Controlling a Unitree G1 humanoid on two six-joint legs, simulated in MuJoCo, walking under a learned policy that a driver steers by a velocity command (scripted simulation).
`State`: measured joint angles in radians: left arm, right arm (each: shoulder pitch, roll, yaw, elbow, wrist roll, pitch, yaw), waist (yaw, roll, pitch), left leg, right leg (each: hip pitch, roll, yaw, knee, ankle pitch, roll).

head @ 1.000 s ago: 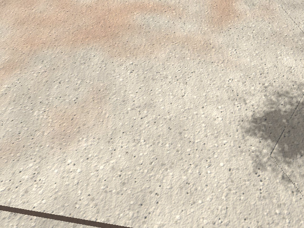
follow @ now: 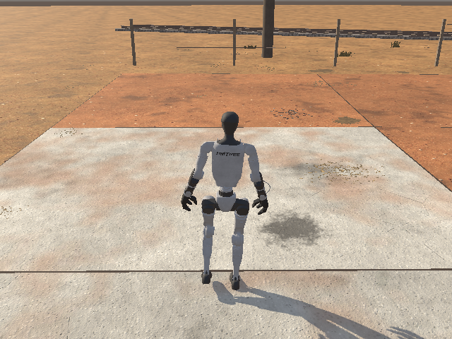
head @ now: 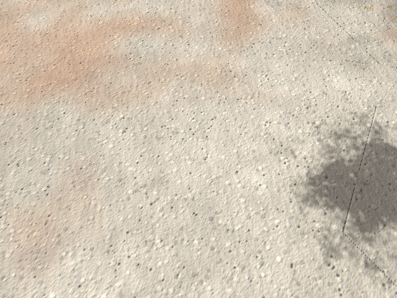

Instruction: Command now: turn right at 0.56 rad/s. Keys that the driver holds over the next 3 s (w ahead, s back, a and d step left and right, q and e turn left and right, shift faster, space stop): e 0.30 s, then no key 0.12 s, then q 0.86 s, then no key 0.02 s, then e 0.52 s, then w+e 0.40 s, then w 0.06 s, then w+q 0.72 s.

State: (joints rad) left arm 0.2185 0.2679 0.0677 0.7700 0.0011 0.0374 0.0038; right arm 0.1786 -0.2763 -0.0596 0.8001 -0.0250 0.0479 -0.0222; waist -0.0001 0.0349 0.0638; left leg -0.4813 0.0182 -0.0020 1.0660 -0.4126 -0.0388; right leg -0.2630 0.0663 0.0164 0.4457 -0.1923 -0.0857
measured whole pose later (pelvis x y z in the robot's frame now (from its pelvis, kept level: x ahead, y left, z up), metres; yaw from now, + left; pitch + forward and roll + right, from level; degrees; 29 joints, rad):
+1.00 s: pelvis -0.03 +0.07 -0.01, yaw +0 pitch -1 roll -1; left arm 0.17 0.29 0.05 0.83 0.02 0.03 0.03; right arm 0.19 -0.29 -0.06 0.79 0.00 0.07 0.04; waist 0.00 -0.01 0.09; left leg -0.28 -0.01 0.04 0.66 -0.40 0.01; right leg -0.16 -0.05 -0.11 0.51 -0.33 0.01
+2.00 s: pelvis -0.02 +0.11 +0.01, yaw -5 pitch +1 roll -1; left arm 0.19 0.34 0.09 0.85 0.03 0.05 -0.03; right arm 0.29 -0.30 -0.03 0.82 -0.03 0.00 -0.04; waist -0.01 -0.03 0.01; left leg -0.12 -0.03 0.01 0.34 -0.23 0.06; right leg -0.48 0.07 0.09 0.98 -0.34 -0.01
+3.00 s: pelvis +0.43 -0.03 -0.02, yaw +2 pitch +0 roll +0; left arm 0.33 0.22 0.03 0.92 0.02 -0.06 0.01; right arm 0.13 -0.26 -0.06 0.84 -0.02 -0.02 0.03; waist 0.01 0.00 0.07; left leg -0.40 -0.11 0.10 0.62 -0.23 0.17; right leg -0.22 -0.03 -0.09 1.21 -0.43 -0.02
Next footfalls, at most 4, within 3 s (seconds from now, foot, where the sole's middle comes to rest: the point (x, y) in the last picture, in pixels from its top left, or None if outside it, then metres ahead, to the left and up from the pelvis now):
0.32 left None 0.06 0.13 -0.78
0.68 right None -0.03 -0.06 -0.78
1.02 left None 0.00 0.16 -0.78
1.54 right None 0.03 -0.02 -0.78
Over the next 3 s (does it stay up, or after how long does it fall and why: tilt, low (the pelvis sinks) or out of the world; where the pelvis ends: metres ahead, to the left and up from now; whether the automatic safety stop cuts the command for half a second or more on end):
stays up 0.43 -0.03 -0.02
